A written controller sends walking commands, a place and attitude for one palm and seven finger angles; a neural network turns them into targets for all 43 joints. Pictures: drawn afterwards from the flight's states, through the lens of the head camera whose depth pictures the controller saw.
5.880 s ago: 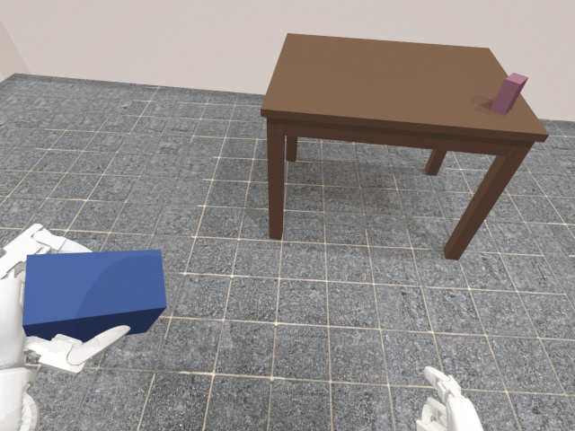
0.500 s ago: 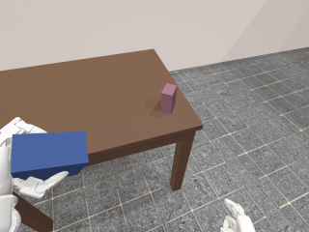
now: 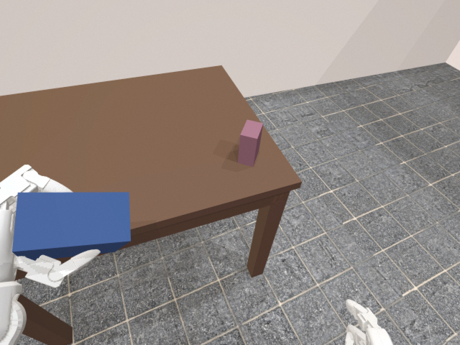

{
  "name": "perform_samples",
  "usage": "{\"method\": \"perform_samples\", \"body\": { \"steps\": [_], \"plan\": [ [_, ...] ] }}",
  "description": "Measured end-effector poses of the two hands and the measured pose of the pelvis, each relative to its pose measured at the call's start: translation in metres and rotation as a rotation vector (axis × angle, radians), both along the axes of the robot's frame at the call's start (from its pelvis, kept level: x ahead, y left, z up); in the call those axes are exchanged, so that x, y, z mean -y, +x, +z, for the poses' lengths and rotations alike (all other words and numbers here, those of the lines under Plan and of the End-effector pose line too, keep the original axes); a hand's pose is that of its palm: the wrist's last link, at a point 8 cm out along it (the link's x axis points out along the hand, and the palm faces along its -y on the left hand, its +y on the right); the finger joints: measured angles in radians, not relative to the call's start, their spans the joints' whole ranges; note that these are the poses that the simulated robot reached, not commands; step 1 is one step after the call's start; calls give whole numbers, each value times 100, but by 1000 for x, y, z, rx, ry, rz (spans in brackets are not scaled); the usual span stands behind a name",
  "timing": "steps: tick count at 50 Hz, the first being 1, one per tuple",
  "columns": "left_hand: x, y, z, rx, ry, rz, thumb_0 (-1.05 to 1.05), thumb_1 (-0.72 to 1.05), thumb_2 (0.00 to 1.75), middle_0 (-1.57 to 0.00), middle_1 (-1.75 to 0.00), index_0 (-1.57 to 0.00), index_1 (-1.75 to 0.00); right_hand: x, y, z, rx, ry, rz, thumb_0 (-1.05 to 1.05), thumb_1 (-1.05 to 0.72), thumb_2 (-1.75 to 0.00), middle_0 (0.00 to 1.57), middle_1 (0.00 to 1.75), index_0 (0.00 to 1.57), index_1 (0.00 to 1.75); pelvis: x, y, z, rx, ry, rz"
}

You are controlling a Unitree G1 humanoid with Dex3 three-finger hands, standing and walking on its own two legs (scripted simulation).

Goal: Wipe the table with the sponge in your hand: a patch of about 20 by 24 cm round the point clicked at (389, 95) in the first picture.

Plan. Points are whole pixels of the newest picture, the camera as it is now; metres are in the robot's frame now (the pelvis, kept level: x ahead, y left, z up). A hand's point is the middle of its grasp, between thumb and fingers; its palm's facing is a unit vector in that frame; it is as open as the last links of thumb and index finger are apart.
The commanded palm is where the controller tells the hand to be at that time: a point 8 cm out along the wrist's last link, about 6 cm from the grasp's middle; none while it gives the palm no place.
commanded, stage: look again from close up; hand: left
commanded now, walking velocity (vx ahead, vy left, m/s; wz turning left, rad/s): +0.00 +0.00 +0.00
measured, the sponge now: (90, 226) +0.23 +0.21 +0.14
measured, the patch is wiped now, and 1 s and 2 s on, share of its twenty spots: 0.00 0.00 0.00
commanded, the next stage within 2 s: shuffle to correct the standing spot in 0.02 s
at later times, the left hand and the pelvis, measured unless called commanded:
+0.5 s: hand (60, 183) +0.29 +0.28 +0.16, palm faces +0.41 -0.85 -0.34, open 10.2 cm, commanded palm +0.22 +0.31 +0.18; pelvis +0.07 +0.02 -0.01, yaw +2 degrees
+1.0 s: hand (60, 160) +0.32 +0.29 +0.17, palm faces +0.38 -0.82 -0.43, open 10.2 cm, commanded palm +0.27 +0.32 +0.18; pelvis +0.11 +0.04 -0.02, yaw +0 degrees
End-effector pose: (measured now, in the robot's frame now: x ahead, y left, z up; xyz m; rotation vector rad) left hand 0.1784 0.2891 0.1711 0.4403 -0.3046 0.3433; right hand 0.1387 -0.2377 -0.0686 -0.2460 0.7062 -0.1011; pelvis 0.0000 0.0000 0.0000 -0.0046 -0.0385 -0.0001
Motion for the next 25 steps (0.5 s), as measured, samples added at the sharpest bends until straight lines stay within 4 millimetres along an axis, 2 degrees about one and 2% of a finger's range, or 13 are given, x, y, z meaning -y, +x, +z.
{"method": "perform_samples", "body": {
  "steps": [2, 5, 10, 14, 19, 25],
  "plan": [
    [2, 1, -10, -32, -9, -33, -1, -51, 99, -72, -133, -74, -134, -8, 5, 3, 8, -6, 6, 1, -90, -90, 20, 30, 20, 30, -4, 4, 0, 3, 6, 1],
    [-7, 5, -14, -28, 9, -29, -1, -51, 99, -72, -133, -74, -134, -22, 16, 6, 18, -7, 38, 1, -90, -90, 20, 30, 20, 30, -7, 9, -2, 11, 14, 14],
    [-27, 12, 2, 68, 18, 37, -1, -51, 100, -72, -133, -74, -134, -46, 45, 8, 41, 16, 113, 1, -90, -90, 20, 30, 20, 30, -13, 21, -3, 13, 2, 26],
    [-31, 20, 9, 119, 0, 49, -1, -51, 100, -72, -133, -74, -134, -60, 70, 11, 68, 31, 146, 1, -90, -90, 20, 30, 20, 30, -18, 35, -4, 0, -10, 27],
    [-30, 40, 1, 87, -19, 34, -1, -51, 100, -72, -133, -74, -134, -66, 97, 12, 89, 36, 140, 1, -90, -90, 21, 30, 20, 30, -23, 53, -7, -8, -13, 19],
    [-27, 66, -2, 55, 6, 5, -1, -51, 100, -72, -133, -74, -134, -58, 116, 7, 79, 35, 101, 1, -90, -90, 21, 30, 20, 30, -24, 71, -11, -11, -27, 26]
  ]
}}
